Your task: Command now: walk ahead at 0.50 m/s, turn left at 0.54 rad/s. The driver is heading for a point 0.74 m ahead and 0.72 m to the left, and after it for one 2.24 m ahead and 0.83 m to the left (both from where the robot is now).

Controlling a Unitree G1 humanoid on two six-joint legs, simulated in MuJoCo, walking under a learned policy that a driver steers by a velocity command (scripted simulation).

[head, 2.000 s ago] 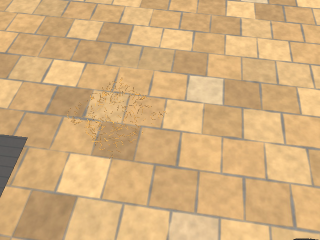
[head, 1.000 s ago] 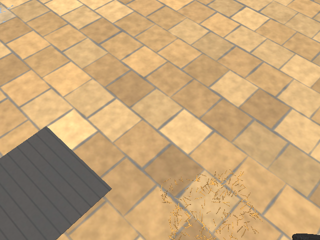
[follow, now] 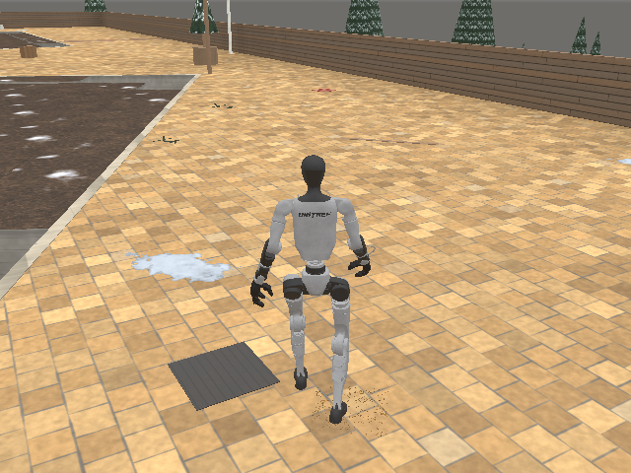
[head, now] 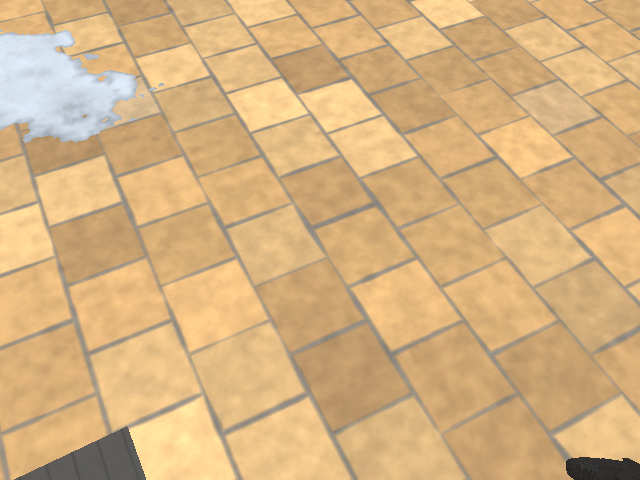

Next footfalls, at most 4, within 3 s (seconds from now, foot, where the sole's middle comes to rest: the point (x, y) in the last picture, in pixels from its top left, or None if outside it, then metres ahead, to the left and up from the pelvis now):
0.44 right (385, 474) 0.46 -0.09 -0.75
0.96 left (212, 398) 0.60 0.27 -0.75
1.46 right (212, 264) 0.94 0.32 -0.75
1.90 left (77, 278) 0.88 0.64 -0.75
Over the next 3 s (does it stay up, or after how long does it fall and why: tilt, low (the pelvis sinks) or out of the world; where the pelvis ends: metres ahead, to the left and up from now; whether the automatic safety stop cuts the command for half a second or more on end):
stays up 1.39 0.77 0.02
